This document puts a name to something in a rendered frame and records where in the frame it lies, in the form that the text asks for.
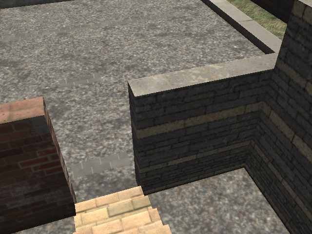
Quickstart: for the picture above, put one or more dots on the stairs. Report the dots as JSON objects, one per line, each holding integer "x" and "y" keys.
{"x": 124, "y": 212}

